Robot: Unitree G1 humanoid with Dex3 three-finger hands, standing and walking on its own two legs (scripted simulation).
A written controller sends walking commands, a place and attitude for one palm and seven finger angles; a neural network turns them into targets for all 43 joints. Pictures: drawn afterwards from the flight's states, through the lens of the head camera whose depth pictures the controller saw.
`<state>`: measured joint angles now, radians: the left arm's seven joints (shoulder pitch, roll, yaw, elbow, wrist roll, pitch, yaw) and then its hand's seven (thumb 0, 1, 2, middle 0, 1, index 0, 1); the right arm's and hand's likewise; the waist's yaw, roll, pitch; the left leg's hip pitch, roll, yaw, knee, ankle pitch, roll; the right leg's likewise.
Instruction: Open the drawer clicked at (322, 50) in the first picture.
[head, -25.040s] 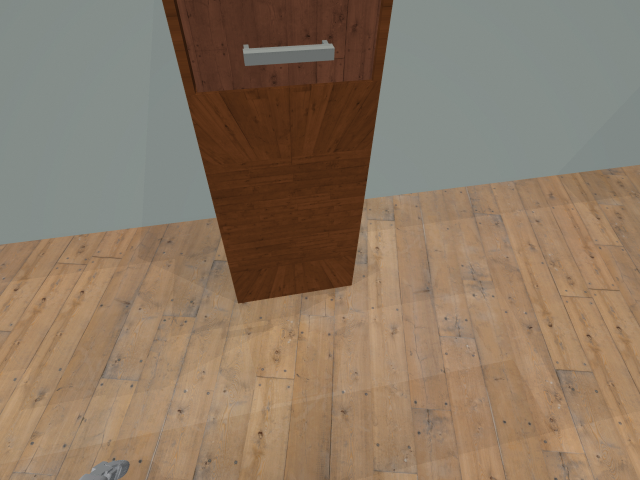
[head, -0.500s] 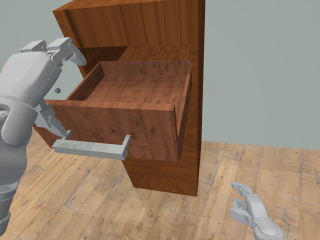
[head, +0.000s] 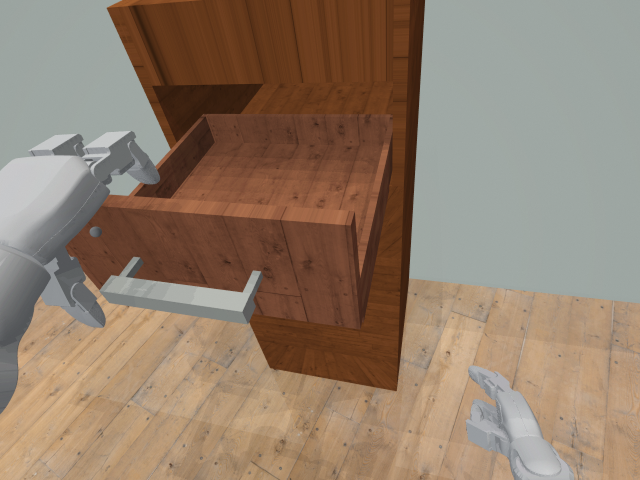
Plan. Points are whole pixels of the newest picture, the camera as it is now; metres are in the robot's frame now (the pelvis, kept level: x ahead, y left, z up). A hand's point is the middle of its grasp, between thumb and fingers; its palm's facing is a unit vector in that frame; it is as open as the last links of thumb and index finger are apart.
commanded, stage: draw the hand back to the body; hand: left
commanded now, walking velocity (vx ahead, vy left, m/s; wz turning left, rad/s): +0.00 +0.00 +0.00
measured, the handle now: (184, 284) +0.27 +0.21 +0.15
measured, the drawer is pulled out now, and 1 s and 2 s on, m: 0.30 0.30 0.30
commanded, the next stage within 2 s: step back with the hand held close in 1.24 s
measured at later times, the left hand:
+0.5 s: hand (65, 209) +0.20 +0.20 +0.32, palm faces +0.46 -0.81 -0.36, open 13.1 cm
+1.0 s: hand (31, 158) +0.23 +0.23 +0.35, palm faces +0.61 -0.72 -0.33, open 9.0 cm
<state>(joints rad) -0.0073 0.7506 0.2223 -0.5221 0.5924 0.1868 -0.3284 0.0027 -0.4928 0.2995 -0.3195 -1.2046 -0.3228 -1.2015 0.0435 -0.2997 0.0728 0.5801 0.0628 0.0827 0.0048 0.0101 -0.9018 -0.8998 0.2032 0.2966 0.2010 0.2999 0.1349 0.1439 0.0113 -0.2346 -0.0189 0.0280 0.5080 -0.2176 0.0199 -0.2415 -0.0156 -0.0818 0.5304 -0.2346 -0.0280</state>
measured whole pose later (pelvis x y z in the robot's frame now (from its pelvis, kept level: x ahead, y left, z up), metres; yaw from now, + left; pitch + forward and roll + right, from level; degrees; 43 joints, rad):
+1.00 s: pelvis +0.05 +0.00 +0.01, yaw -1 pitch -4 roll -1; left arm 0.15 0.46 0.59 -0.68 -0.11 -0.19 0.09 0.01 0.51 0.74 -0.25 -0.54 -0.25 -0.54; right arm 0.13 -0.22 0.01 0.68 0.03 -0.08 -0.06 0.01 -0.90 -0.90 0.20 0.30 0.20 0.30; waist 0.09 0.08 0.02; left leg -0.10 0.01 0.03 0.43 -0.27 0.02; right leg -0.08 0.02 -0.08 0.37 -0.23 -0.03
